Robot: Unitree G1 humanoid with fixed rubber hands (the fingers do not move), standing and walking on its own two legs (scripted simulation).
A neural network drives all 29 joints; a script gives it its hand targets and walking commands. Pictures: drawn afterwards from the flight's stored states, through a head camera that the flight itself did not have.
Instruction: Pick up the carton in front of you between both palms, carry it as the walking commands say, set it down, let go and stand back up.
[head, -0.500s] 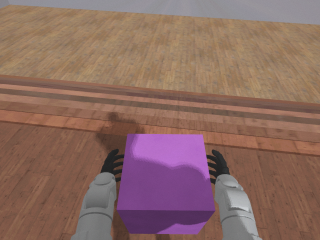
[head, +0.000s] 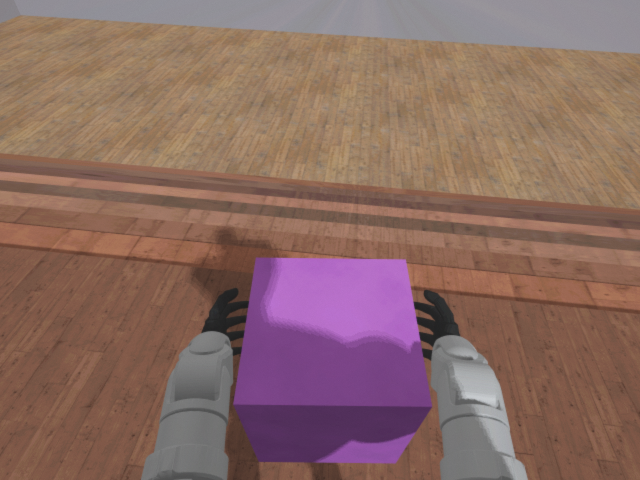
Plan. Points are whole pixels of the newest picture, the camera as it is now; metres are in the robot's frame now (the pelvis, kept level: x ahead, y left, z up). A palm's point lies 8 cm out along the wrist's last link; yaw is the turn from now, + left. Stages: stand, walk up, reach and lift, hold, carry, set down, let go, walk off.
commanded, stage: reach and lift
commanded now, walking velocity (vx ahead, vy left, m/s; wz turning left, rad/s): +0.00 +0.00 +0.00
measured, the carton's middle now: (328, 365) +0.31 +0.00 -0.05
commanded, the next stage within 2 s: hold in 0.52 s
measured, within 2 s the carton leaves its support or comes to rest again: neither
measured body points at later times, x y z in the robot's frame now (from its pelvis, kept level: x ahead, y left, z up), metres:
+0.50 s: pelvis +0.02 +0.00 +0.00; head -0.02 +0.00 +0.45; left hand +0.31 +0.15 +0.03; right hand +0.32 -0.15 +0.03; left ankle +0.03 +0.13 -0.74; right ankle +0.02 -0.13 -0.74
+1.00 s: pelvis +0.00 +0.00 +0.00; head -0.04 +0.00 +0.45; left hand +0.30 +0.15 +0.05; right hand +0.31 -0.15 +0.05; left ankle +0.03 +0.13 -0.74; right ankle +0.02 -0.13 -0.74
